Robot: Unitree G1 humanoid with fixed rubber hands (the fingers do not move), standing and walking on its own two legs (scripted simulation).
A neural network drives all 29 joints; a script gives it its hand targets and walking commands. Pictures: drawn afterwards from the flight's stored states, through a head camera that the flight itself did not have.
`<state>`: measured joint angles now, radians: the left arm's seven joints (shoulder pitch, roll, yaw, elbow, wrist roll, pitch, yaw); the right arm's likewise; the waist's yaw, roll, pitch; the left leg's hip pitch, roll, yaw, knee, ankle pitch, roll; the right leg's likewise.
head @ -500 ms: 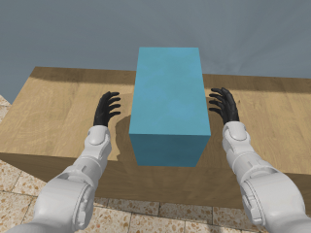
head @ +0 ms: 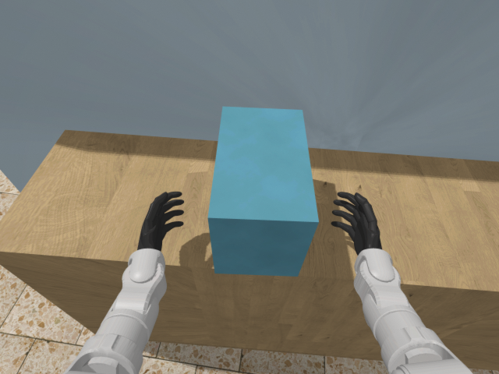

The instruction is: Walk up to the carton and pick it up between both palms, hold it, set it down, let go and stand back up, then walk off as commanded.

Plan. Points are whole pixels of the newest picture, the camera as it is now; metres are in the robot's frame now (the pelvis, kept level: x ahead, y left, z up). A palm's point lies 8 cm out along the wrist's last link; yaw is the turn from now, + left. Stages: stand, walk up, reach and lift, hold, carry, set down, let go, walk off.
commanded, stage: set down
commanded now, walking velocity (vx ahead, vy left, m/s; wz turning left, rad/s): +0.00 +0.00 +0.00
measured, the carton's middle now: (259, 189) +0.47 -0.01 +0.00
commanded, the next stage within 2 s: none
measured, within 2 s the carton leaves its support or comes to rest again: neither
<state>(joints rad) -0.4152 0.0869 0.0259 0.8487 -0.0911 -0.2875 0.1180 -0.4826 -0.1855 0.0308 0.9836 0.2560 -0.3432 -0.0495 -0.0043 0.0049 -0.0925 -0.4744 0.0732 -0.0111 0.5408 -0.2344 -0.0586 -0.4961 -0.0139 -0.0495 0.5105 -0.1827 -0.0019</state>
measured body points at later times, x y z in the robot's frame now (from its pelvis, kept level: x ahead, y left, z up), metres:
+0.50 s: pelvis +0.02 +0.00 +0.02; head +0.02 +0.02 +0.46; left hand +0.28 +0.17 +0.02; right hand +0.28 -0.19 +0.03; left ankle +0.01 +0.15 -0.73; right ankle +0.04 -0.12 -0.73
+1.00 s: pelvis +0.03 +0.01 +0.02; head +0.04 +0.02 +0.47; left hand +0.23 +0.19 +0.02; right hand +0.22 -0.20 +0.02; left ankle +0.01 +0.16 -0.73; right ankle +0.04 -0.12 -0.73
